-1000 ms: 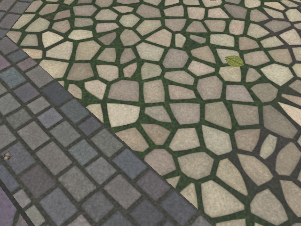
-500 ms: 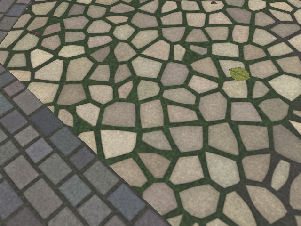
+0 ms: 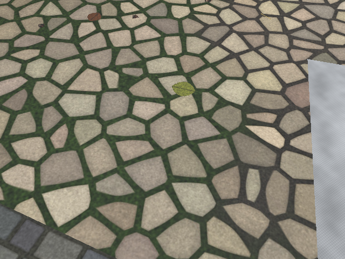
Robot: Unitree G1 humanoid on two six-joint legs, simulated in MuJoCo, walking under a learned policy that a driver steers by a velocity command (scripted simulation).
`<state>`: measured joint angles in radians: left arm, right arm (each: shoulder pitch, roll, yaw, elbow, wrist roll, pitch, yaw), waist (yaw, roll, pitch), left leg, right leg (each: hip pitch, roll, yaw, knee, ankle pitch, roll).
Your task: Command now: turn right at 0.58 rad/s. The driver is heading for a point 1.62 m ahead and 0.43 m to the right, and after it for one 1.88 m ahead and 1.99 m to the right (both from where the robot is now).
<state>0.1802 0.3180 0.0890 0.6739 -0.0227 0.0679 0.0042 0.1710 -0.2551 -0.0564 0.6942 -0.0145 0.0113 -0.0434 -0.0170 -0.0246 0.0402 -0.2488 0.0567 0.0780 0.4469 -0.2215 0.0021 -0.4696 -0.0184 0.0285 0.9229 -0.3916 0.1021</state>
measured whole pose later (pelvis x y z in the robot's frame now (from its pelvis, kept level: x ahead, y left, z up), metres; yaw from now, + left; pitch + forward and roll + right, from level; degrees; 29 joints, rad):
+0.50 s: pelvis +0.00 -0.03 +0.00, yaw -18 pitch +2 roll +1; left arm 0.17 0.32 0.08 0.63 -0.01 0.05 0.02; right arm 0.12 -0.30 -0.08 0.70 0.00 0.00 -0.02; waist 0.02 0.00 0.04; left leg -0.42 -0.03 -0.09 0.73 -0.36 -0.08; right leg -0.30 0.09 0.17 0.50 -0.22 -0.04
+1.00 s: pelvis +0.00 -0.03 -0.01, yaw -25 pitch -1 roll +0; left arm 0.21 0.25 0.04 0.72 0.01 0.04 0.01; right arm 0.18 -0.24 -0.03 0.75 -0.02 -0.02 0.00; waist -0.02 0.02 0.04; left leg -0.24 0.02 -0.03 0.49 -0.24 -0.03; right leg -0.19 0.01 0.06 0.49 -0.30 0.01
